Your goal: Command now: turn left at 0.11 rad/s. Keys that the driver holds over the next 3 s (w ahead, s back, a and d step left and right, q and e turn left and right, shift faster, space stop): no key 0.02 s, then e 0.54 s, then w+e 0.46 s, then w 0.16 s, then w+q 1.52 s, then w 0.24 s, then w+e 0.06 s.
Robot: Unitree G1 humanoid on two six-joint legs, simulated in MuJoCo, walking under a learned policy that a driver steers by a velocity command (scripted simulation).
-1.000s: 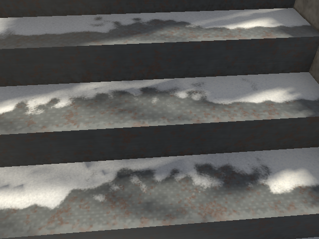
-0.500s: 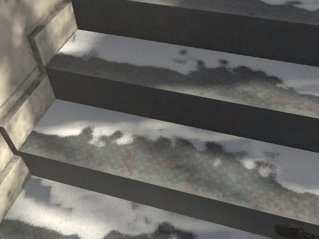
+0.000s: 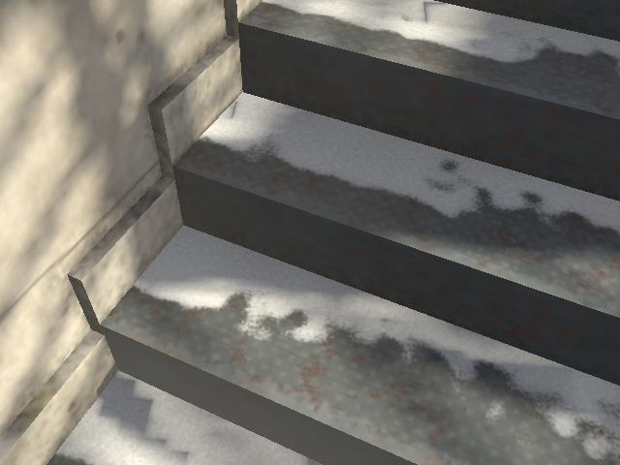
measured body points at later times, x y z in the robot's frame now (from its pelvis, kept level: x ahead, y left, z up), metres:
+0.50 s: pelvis -0.02 -0.01 -0.01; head +0.00 -0.02 +0.44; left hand +0.20 +0.20 -0.11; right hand +0.06 -0.30 -0.11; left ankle +0.04 +0.10 -0.73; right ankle -0.12 -0.12 -0.52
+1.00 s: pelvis +0.02 -0.13 +0.00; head +0.01 -0.18 +0.45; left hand +0.04 +0.11 -0.12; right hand +0.14 -0.36 -0.08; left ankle +0.15 -0.06 -0.39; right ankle -0.12 -0.16 -0.73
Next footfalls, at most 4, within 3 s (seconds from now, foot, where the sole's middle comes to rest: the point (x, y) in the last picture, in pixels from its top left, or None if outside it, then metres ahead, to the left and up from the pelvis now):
0.08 right None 0.00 -0.15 -0.77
0.72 right None -0.08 -0.18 -0.77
1.14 left None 0.26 -0.16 -0.61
1.62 right None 0.35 -0.59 -0.44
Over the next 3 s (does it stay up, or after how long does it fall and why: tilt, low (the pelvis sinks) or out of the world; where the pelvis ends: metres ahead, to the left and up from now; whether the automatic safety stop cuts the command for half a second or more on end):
stays up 0.98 -0.49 0.66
